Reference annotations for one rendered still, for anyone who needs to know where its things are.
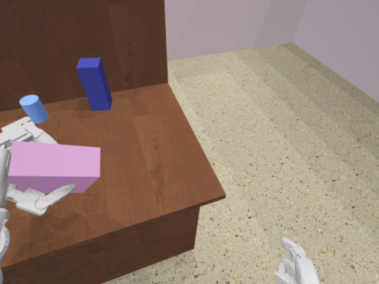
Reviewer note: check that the sponge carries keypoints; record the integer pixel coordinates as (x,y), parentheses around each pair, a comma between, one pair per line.
(47,167)

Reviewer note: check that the robot right hand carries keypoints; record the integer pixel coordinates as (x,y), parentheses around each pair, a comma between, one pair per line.
(302,272)

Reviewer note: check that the robot left hand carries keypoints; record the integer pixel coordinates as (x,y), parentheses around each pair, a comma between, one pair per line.
(31,200)

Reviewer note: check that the table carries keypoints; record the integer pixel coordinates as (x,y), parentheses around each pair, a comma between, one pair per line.
(154,174)

